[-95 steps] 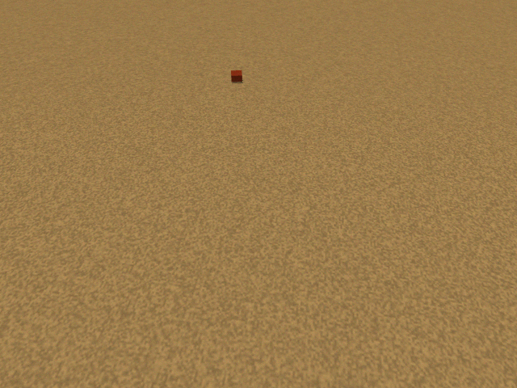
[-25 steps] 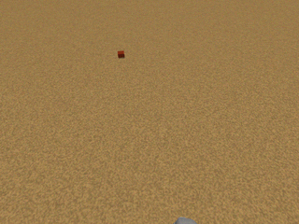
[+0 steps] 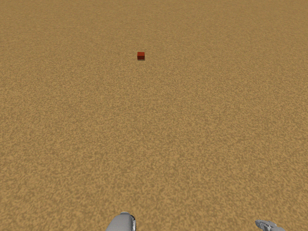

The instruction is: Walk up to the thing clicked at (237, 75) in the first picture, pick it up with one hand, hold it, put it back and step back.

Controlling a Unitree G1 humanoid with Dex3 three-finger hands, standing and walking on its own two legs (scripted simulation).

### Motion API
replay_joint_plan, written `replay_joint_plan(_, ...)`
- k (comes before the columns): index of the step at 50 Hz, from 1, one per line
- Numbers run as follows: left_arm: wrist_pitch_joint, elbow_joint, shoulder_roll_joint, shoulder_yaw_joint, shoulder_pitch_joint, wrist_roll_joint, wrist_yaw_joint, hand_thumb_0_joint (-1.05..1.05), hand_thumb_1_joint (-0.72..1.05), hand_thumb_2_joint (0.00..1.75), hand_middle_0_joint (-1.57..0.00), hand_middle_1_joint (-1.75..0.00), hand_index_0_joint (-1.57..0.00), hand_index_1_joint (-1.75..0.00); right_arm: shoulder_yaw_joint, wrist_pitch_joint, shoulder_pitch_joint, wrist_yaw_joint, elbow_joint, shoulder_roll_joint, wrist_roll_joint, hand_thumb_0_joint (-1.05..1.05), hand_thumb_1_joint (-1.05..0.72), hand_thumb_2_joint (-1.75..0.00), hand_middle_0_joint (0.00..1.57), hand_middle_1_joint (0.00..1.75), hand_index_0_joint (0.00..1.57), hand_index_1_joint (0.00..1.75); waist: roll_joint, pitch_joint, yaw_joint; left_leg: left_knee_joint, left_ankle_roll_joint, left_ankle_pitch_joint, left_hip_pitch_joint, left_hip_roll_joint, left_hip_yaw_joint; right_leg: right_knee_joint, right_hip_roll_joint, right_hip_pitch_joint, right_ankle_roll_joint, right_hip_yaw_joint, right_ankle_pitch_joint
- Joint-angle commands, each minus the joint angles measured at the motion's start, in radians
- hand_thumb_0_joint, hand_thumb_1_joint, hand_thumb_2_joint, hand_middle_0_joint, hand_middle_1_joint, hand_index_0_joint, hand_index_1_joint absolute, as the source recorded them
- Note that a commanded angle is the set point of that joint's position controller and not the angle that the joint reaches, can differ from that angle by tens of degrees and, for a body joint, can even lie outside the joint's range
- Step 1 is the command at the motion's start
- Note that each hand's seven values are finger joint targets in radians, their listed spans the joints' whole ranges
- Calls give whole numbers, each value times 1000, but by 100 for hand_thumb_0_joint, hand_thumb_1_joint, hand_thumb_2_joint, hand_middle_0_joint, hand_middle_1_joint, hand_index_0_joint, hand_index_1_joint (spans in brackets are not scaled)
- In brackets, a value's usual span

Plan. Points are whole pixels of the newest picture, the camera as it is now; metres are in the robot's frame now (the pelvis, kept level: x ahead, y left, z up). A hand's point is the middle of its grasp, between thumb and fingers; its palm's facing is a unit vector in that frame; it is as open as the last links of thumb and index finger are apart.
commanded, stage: walk up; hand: left
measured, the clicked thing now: (140, 55) +1.95 +0.23 -0.74
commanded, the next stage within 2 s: none
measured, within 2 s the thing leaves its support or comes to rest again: neither
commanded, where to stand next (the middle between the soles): +1.57 +0.01 m, yaw -4 degrees
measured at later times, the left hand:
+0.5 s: hand (99, 125) +0.50 +0.25 -0.13, palm faces -0.04 -0.91 -0.42, open 7.4 cm
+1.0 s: hand (99, 102) +0.65 +0.29 -0.17, palm faces -0.02 -0.93 -0.37, open 7.4 cm
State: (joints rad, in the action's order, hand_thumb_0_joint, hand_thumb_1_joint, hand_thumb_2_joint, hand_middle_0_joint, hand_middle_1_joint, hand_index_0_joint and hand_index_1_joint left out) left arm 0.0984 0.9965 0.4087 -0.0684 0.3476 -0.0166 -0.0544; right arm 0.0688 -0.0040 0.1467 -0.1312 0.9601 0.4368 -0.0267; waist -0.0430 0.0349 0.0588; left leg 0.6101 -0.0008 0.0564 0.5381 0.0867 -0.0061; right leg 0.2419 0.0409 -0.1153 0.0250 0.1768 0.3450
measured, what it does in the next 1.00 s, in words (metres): walks ahead: left foot, then right foot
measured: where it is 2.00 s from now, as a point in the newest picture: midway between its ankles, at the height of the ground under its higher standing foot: (157, 116)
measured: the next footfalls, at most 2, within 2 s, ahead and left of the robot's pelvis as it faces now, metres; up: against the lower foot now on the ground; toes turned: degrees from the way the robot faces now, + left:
left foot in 0.06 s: +0.22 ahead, +0.13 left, +0.00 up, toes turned +4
right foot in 0.48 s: +0.53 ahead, -0.18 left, +0.00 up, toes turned -6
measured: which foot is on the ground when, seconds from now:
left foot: up 0.00-0.04, down 0.06-0.50, up 0.52-0.90, down 0.92-1.00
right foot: down 0.00-0.12, up 0.14-0.46, down 0.48-0.96, up 0.98-1.00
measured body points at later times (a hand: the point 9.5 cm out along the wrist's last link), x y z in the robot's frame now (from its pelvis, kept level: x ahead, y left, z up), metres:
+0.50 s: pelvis +0.36 -0.04 -0.03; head +0.35 -0.06 +0.42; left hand +0.50 +0.29 -0.10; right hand +0.38 -0.37 -0.16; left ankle +0.18 +0.13 -0.73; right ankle +0.49 -0.17 -0.74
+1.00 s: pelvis +0.64 +0.00 -0.01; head +0.65 +0.02 +0.43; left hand +0.65 +0.33 -0.14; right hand +0.76 -0.32 -0.10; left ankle +0.71 +0.10 -0.73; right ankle +0.51 -0.16 -0.69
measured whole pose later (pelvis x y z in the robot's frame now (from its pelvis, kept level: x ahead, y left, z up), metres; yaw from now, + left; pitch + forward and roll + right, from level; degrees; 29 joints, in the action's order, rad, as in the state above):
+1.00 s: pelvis +0.64 +0.00 -0.01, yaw -1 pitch -2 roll -1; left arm 0.07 0.95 0.44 -0.05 0.35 0.00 -0.03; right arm 0.09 -0.07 0.17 -0.09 0.89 0.41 -0.03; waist 0.02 0.06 0.04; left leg 0.68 0.03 0.25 0.40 0.06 0.09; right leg 0.92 -0.07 0.19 0.02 0.00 0.48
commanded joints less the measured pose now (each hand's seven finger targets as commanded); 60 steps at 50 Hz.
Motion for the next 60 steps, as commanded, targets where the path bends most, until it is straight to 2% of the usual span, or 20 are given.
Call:
replay_joint_plan(1, 13, -87, 306, -63, -39, 13, 24, 0, 90, 90, -20, -30, -20, -30, 44, -54, -190, 23, -153, 137, -4, 0, -90, -90, 20, 30, 20, 30, 78, 33, -3, -110, 46, 57, -77, -26, 76, 6, -305, 26, 118, -132, -505)
replay_joint_plan(4, -6, -120, 255, -41, -24, 24, 35, 0, 90, 90, -20, -30, -20, -30, 90, -67, 191, 54, -52, 220, -40, 0, -90, -90, 20, 30, 20, 30, -40, -187, -162, -136, 156, 157, -621, -80, 66, 590, -210, 251, 67, -32, -641)
replay_joint_plan(6, -1, -148, 224, -24, -29, 53, 38, 0, 90, 90, -20, -30, -20, -30, 143, -72, 330, 75, -63, 348, -17, 0, -90, -90, 20, 30, 20, 30, -273, -339, -222, -223, 376, 145, -1112, 310, -683, 1001, 40, 853, 2, -132, 144)
replay_joint_plan(7, 3, -157, 276, -19, -99, 42, 45, 0, 90, 90, -20, -30, -20, -30, 144, -73, 298, 86, -77, 328, 7, 0, -90, -90, 20, 30, 20, 30, -152, -306, -210, -233, 391, 90, -1032, 358, -651, 1053, -53, 872, 26, -260, 164)
replay_joint_plan(10, 10, -159, 215, -4, -127, 48, 17, 0, 90, 90, -20, -30, -20, -30, 82, -82, 154, 101, -108, 236, 29, 0, -90, -90, 20, 30, 20, 30, 25, -112, -122, -271, 213, -205, -633, 205, -199, 919, -119, 727, 26, -310, -6)
replay_joint_plan(17, -9, -181, 188, -15, -169, 23, -36, 0, 90, 90, -20, -30, -20, -30, 60, -127, -14, 80, -168, 238, 21, 0, -90, -90, 20, 30, 20, 30, -92, 131, -47, -421, 201, 50, -227, 146, 14, 419, -182, 533, -24, -179, -212)
replay_joint_plan(21, -10, -123, 203, -48, -80, 20, -32, 0, 90, 90, -20, -30, -20, -30, 68, -120, 6, 76, -147, 252, 27, 0, -90, -90, 20, 30, 20, 30, -90, 10, 4, -275, 165, 120, -192, 136, 24, 391, -130, 265, 0, -104, -381)
replay_joint_plan(24, -4, -58, 282, -93, 151, 16, -10, 0, 90, 90, -20, -30, -20, -30, 48, -108, 79, 80, -138, 183, 21, 0, -90, -90, 20, 30, 20, 30, 162, -149, 127, 288, 102, -53, -119, -2, 116, 325, -89, -79, 49, -110, -140)
replay_joint_plan(25, 2, -54, 371, -120, 242, 3, 4, 0, 90, 90, -20, -30, -20, -30, 28, -103, 158, 78, -148, 112, 23, 0, -90, -90, 20, 30, 20, 30, 398, -180, 125, 580, 67, 357, 41, -126, 117, 205, -302, -152, 101, -465, 9)
replay_joint_plan(26, 7, -92, 411, -113, 182, 24, 8, 0, 90, 90, -20, -30, -20, -30, 39, -100, 182, 85, -156, 175, 32, 0, -90, -90, 20, 30, 20, 30, 372, -208, 80, 698, 50, 489, 170, -132, 38, 19, -497, -195, 214, -904, 67)
replay_joint_plan(27, 7, -133, 423, -113, 40, 34, 15, 0, 90, 90, -20, -30, -20, -30, 46, -94, 164, 97, -131, 218, 26, 0, -90, -90, 20, 30, 20, 30, 314, -177, 50, 765, 43, 453, 153, -53, -30, -39, -525, -72, 261, -979, 228)
replay_joint_plan(32, 27, -140, 268, -60, -92, 23, 28, 0, 90, 90, -20, -30, -20, -30, 41, -71, 149, 74, -103, 171, 33, 0, -90, -90, 20, 30, 20, 30, 190, -13, -57, 520, 56, 211, -32, 26, -61, 15, -282, 311, 148, -368, -166)
replay_joint_plan(37, 46, -174, 294, -58, -103, 16, 23, 0, 90, 90, -20, -30, -20, -30, 54, -51, 33, 38, -141, 163, 12, 0, -90, -90, 20, 30, 20, 30, 157, 58, -52, 207, -10, 146, -36, 49, -4, -88, -292, 422, 188, -280, 45)
replay_joint_plan(42, 39, -154, 309, -63, -53, 13, 16, 0, 90, 90, -20, -30, -20, -30, 66, -71, -51, 23, -156, 152, 9, 0, -90, -90, 20, 30, 20, 30, 125, 9, -26, 1, 13, 37, -194, 22, 58, 11, -297, 368, 156, -228, -43)
replay_joint_plan(46, 21, -159, 256, -38, -17, 12, 22, 0, 90, 90, -20, -30, -20, -30, 95, -85, 183, 45, -83, 213, -7, 0, -90, -90, 20, 30, 20, 30, -42, -108, -141, -90, 80, 196, -548, -46, 67, 480, -201, 438, 98, -130, -330)
replay_joint_plan(48, 9, -174, 161, -6, 56, 29, 30, 0, 90, 90, -20, -30, -20, -30, 127, -99, 288, 72, -98, 345, -10, 0, -90, -90, 20, 30, 20, 30, -285, -164, -161, -333, 206, 459, -782, 335, -630, 938, 16, 845, 22, -147, 165)
replay_joint_plan(49, 3, -158, 261, -24, 9, 19, 47, 0, 90, 90, -20, -30, -20, -30, 132, -96, 250, 73, -104, 354, 22, 0, -90, -90, 20, 30, 20, 30, -188, -147, -164, -339, 282, 439, -744, 379, -683, 1010, -55, 865, 42, -241, 173)
replay_joint_plan(53, 0, -115, 222, -16, 14, 46, 23, 0, 90, 90, -20, -30, -20, -30, 65, -110, 125, 91, -126, 212, 36, 0, -90, -90, 20, 30, 20, 30, -61, 9, -65, -321, 89, -152, -438, 171, -134, 850, -129, 679, 17, -303, -64)
replay_joint_plan(56, -19, -126, 199, -16, 10, 41, 11, 0, 90, 90, -20, -30, -20, -30, 64, -117, 119, 93, -144, 209, 31, 0, -90, -90, 20, 30, 20, 30, -120, 7, -54, -335, 176, -210, -446, 170, -59, 784, -135, 671, -12, -245, -116)
replay_joint_plan(60, -27, -185, 188, -14, -153, 23, -10, 0, 90, 90, -20, -30, -20, -30, 65, -121, 139, 94, -154, 208, 27, 0, -90, -90, 20, 30, 20, 30, -84, 78, -79, -378, 179, -278, -427, 143, 24, 566, -137, 693, -21, -184, -187)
